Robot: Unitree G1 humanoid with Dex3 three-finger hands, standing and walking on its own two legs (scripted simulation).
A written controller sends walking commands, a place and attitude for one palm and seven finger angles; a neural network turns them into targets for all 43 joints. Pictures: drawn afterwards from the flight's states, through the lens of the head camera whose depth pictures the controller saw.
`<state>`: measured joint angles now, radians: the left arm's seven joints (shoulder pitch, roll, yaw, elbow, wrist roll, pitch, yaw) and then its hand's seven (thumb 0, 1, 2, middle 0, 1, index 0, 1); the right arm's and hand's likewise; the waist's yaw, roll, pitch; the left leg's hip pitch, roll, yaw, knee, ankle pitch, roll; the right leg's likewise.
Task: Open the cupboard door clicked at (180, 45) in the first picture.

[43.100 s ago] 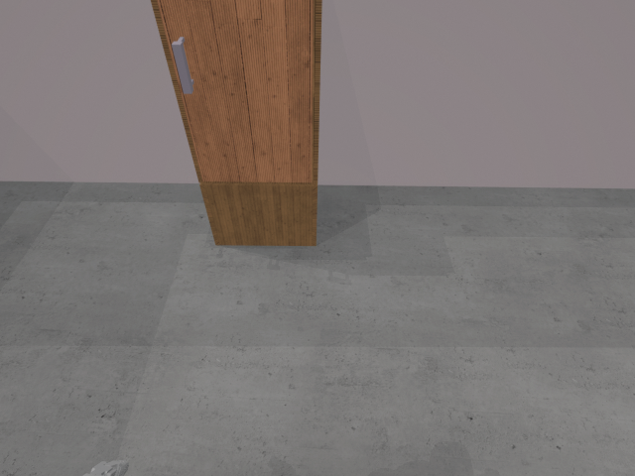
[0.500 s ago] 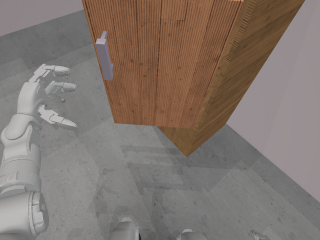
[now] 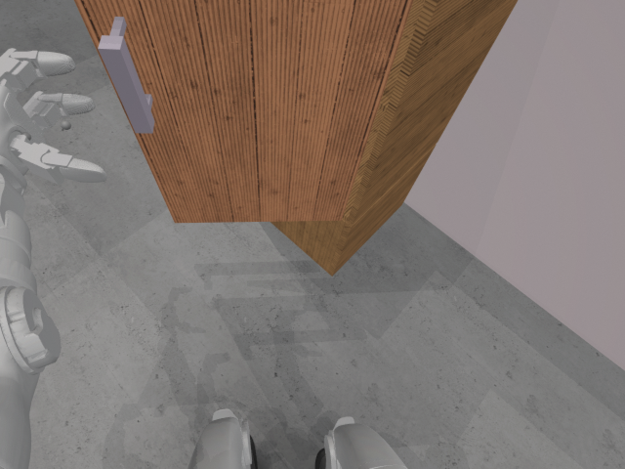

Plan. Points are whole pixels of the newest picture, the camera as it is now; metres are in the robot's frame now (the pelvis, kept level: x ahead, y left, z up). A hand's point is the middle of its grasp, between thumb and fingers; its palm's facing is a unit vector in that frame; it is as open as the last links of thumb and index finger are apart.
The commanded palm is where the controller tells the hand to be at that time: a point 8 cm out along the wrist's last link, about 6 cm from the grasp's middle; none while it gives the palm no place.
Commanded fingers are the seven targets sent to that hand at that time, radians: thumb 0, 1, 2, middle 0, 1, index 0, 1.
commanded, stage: move the hooked fingers beside the handle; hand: left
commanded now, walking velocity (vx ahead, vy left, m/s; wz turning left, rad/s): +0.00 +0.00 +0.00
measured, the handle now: (132, 78) +0.60 +0.19 +0.09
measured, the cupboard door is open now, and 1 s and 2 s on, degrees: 47 47 47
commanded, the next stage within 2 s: slide the fingers in behind the handle in 1.50 s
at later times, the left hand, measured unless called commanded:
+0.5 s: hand (80, 101) +0.56 +0.25 +0.09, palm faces -0.02 -1.00 -0.01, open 14.0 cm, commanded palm +0.54 +0.28 +0.09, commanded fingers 0.00 -0.50 0.30 -0.30 -1.20 -0.30 -1.20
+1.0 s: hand (82, 108) +0.54 +0.24 +0.10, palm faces +0.00 -1.00 +0.00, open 14.0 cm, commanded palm +0.53 +0.28 +0.09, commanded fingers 0.00 -0.50 0.30 -0.30 -1.20 -0.30 -1.20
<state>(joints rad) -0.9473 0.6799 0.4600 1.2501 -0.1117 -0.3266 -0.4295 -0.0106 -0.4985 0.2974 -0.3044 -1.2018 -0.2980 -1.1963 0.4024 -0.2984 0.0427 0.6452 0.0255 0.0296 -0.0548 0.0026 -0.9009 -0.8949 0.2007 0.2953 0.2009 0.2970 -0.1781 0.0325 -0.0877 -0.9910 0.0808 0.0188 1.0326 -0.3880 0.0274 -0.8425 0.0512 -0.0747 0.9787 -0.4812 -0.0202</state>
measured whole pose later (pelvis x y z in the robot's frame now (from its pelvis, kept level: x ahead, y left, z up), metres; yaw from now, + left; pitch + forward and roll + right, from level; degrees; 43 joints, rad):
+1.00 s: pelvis +0.01 +0.02 +0.00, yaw +0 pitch +22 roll -5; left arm -1.02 0.65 0.45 1.24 -0.05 -0.34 -0.33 -0.01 -0.50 0.30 -0.30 -1.20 -0.30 -1.20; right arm 0.39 -0.28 0.04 0.62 -0.01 0.08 -0.02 0.00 -0.90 -0.89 0.20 0.30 0.20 0.30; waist -0.21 0.03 -0.10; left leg -1.05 0.07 0.01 1.05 -0.41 0.05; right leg -0.88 0.05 -0.08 0.97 -0.48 0.00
